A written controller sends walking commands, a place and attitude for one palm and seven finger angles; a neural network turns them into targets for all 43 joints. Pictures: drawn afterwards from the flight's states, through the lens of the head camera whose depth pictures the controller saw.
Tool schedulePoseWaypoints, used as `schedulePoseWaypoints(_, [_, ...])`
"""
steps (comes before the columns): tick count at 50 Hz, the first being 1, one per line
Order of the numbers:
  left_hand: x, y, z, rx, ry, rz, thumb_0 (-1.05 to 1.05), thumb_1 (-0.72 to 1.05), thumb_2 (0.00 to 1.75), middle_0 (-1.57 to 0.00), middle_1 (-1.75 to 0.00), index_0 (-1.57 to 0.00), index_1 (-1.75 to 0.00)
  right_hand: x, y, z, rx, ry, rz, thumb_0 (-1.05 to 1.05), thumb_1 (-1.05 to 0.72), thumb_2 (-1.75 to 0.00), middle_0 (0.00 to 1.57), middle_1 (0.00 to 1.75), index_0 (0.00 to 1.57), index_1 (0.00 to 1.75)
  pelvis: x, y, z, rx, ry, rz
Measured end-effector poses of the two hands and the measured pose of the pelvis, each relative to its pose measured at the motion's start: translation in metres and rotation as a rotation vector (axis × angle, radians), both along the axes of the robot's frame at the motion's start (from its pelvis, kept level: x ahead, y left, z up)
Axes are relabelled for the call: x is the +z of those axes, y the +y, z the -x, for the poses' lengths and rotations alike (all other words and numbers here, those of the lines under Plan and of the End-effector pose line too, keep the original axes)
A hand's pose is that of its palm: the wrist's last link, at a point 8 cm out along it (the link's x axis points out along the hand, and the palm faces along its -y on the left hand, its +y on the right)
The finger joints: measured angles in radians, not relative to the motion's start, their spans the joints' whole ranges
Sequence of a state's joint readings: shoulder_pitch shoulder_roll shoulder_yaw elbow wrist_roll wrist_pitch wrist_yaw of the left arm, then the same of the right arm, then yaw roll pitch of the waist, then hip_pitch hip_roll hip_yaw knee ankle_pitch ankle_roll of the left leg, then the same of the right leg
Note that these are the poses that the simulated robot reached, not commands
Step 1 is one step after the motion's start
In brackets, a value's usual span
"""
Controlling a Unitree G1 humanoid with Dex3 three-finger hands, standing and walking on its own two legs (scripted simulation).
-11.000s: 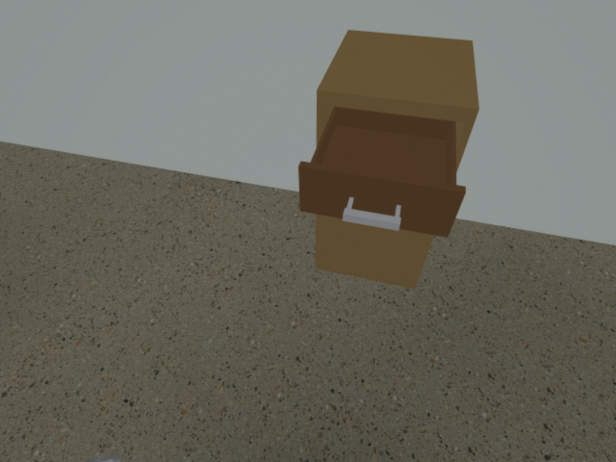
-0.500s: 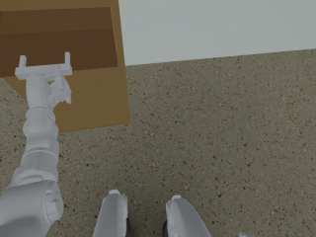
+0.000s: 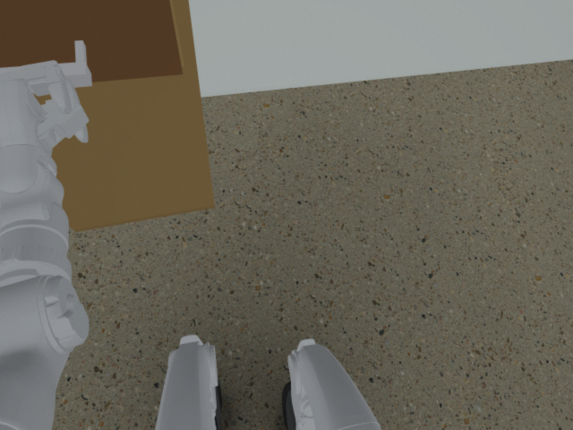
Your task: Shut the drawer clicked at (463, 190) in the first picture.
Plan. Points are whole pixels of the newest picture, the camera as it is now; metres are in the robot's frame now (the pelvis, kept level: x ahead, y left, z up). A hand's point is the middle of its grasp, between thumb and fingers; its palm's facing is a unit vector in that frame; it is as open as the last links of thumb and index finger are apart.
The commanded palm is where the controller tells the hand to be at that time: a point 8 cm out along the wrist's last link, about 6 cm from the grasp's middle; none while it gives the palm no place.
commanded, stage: push the drawer shut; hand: left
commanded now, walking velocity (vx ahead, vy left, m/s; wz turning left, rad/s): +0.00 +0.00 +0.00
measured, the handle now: (35, 65) +0.59 +0.29 +0.05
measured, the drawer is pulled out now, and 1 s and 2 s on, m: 0.02 0.00 0.00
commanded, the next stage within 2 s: pull the fist back off the drawer in 0.80 s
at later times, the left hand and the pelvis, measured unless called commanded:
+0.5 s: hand (62, 94) +0.55 +0.26 +0.04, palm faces +0.17 -0.98 -0.03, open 3.0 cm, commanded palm +0.58 +0.26 +0.05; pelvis -0.02 +0.00 -0.02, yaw -1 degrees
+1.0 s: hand (58, 89) +0.55 +0.26 +0.05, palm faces +0.16 -0.99 -0.05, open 3.4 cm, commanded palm +0.58 +0.25 +0.05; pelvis -0.04 +0.01 -0.02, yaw -1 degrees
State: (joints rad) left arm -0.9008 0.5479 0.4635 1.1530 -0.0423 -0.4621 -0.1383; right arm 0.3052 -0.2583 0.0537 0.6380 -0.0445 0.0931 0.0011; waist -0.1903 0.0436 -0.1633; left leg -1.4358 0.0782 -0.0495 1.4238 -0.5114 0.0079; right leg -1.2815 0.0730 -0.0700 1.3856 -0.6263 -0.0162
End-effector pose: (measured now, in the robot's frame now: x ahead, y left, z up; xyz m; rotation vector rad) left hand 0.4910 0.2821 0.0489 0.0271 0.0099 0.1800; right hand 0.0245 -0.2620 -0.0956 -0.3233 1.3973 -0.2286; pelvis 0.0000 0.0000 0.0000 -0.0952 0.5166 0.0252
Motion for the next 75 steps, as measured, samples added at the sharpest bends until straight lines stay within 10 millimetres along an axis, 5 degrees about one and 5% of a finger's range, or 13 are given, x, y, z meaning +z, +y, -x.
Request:
schedulePoseWaypoints(10, [0.001, 0.004, -0.022, 0.001, 0.0, 0.0, 0.03, 0.79, 0.88, -1.4, -1.6, -1.4, -1.6, -0.002, 0.004, 0.023, -0.022, 0.055, 0.009, 0.0, -0.9, -0.9, 0.2, 0.3, 0.21, 0.3, -0.007, 0.002, 0.004, -0.004, 0.026, 0.013])
schedulePoseWaypoints(25, [-0.003, 0.023, -0.027, -0.007, 0.004, -0.004, -0.05, 0.57, 0.89, -1.4, -1.6, -1.4, -1.6, -0.006, 0.005, 0.05, -0.006, 0.088, 0.052, 0.0, -0.9, -0.9, 0.21, 0.3, 0.21, 0.3, -0.024, 0.001, 0.022, 0.008, 0.047, 0.04])
schedulePoseWaypoints(43, [0.005, 0.024, -0.029, -0.012, 0.023, -0.018, 0.05, 0.55, 0.89, -1.4, -1.6, -1.4, -1.6, 0.0, 0.015, 0.072, 0.007, 0.061, 0.076, 0.0, -0.9, -0.9, 0.21, 0.3, 0.21, 0.3, -0.023, 0.006, 0.037, 0.012, 0.049, 0.053])
schedulePoseWaypoints(62, [0.003, 0.025, -0.028, -0.018, 0.013, -0.011, 0.04, 0.55, 0.88, -1.4, -1.6, -1.4, -1.6, -0.001, 0.015, 0.069, 0.006, 0.069, 0.057, 0.0, -0.9, -0.9, 0.21, 0.3, 0.21, 0.3, -0.023, 0.007, 0.033, 0.007, 0.048, 0.053])
schedulePoseWaypoints(75, [0.005, 0.006, -0.02, 0.011, 0.011, 0.011, 0.04, 0.78, 0.88, -1.4, -1.6, -1.4, -1.6, 0.004, 0.018, 0.047, -0.018, 0.051, -0.009, 0.0, -0.9, -0.9, 0.21, 0.3, 0.21, 0.3, -0.006, 0.006, 0.016, -0.003, 0.026, 0.031])
